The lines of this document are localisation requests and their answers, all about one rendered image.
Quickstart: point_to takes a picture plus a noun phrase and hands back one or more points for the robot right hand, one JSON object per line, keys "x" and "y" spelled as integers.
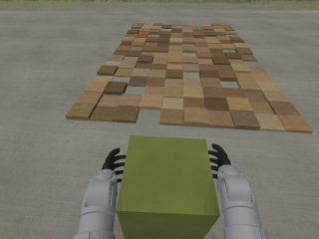
{"x": 222, "y": 158}

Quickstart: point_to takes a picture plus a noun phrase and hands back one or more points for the robot left forearm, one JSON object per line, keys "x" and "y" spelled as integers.
{"x": 98, "y": 209}

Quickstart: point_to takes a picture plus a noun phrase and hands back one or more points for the robot left hand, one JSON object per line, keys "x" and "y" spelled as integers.
{"x": 109, "y": 162}

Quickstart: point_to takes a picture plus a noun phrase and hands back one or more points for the robot right forearm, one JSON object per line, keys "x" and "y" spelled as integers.
{"x": 239, "y": 207}

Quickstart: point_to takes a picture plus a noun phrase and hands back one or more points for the carton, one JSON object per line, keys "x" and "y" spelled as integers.
{"x": 167, "y": 189}

